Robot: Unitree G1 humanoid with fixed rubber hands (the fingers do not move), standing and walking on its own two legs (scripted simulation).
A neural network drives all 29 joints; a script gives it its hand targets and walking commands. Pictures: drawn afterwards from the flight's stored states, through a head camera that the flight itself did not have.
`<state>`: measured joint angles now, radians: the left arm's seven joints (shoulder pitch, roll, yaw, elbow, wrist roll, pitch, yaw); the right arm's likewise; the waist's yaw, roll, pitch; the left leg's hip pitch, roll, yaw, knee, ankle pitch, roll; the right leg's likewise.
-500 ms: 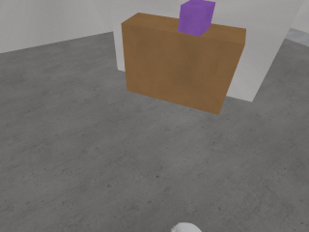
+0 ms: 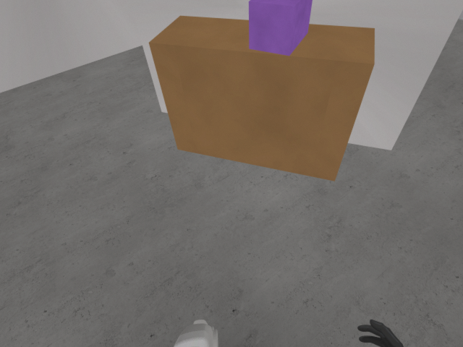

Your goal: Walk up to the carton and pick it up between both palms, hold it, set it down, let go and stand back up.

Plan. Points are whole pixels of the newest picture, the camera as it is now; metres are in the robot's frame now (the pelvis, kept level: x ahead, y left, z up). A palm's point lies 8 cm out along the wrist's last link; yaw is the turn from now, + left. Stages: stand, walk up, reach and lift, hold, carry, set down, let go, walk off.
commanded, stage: walk up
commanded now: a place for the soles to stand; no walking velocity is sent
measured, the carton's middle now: (280, 18) +1.33 -0.11 +0.02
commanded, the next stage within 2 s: none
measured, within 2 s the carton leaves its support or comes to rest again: neither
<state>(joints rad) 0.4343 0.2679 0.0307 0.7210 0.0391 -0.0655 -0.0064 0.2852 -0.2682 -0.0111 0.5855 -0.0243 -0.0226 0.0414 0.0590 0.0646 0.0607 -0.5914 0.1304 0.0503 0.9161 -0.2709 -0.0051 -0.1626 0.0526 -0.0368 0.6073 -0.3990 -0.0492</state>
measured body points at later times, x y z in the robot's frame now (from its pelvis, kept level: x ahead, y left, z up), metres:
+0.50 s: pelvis +0.23 -0.03 +0.00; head +0.22 -0.04 +0.45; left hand +0.42 +0.19 -0.08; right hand +0.17 -0.31 -0.13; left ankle +0.20 +0.13 -0.72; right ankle +0.34 -0.18 -0.71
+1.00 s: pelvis +0.44 -0.08 -0.01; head +0.46 -0.07 +0.44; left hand +0.44 +0.20 -0.13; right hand +0.59 -0.33 -0.10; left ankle +0.56 +0.03 -0.73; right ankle +0.34 -0.18 -0.72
